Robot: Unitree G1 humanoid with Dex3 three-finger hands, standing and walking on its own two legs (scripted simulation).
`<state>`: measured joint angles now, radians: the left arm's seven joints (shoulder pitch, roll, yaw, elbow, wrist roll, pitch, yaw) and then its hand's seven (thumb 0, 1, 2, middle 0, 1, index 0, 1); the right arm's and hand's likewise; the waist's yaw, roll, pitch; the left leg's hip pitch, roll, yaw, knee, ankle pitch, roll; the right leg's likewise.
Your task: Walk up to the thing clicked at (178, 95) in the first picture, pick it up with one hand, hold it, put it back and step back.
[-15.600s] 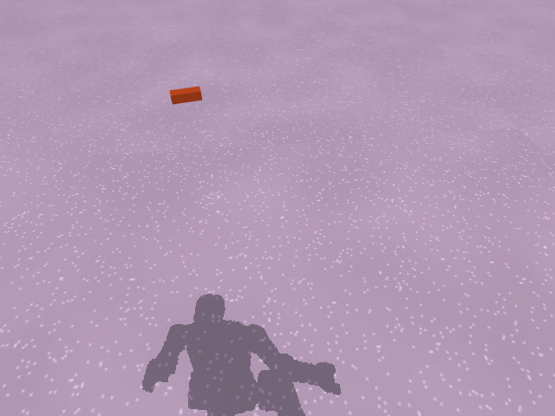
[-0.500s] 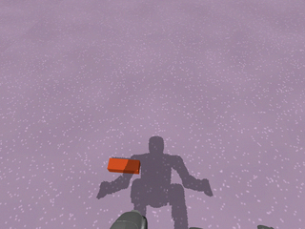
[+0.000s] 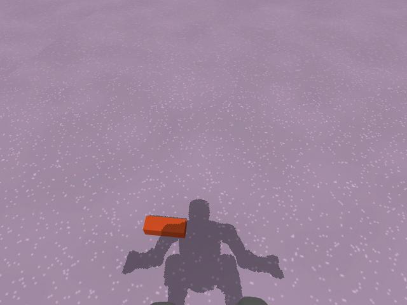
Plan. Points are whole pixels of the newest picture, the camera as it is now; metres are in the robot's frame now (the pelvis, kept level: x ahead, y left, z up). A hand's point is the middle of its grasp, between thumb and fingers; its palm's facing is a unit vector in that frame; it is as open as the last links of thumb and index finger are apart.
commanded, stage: walk up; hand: left
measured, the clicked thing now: (165, 226) +0.54 +0.22 -0.71
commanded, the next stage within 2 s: none
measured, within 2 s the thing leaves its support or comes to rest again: neither
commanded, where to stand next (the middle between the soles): +0.14 -0.01 m, yaw -2 degrees
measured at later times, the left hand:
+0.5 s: hand out of the picture +0.09 +0.25 -0.13, palm faces +0.00 -0.88 -0.47, open 7.3 cm
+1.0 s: hand out of the picture +0.12 +0.23 -0.13, palm faces -0.06 -0.92 -0.38, open 7.3 cm
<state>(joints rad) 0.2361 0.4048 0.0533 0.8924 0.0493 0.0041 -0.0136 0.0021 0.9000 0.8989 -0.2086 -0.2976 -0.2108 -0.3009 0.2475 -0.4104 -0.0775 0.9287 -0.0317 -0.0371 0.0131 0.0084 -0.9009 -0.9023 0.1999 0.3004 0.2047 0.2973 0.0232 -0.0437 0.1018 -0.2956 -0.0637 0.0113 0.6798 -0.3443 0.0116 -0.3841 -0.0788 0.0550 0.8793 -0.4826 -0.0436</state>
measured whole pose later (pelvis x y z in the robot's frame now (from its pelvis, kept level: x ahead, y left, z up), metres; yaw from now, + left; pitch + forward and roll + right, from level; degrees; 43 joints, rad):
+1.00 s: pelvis +0.04 -0.04 +0.01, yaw +0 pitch -3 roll +0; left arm 0.21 0.41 0.05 0.91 0.02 -0.06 -0.04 0.00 0.90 0.90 -0.21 -0.30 -0.21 -0.30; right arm 0.33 -0.43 -0.06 0.93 -0.01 -0.03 0.00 0.01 -0.90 -0.90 0.20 0.30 0.21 0.30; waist -0.02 0.00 0.14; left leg -0.31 0.04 -0.03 0.98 -0.48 0.03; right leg -0.33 0.00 -0.03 0.68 -0.30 -0.04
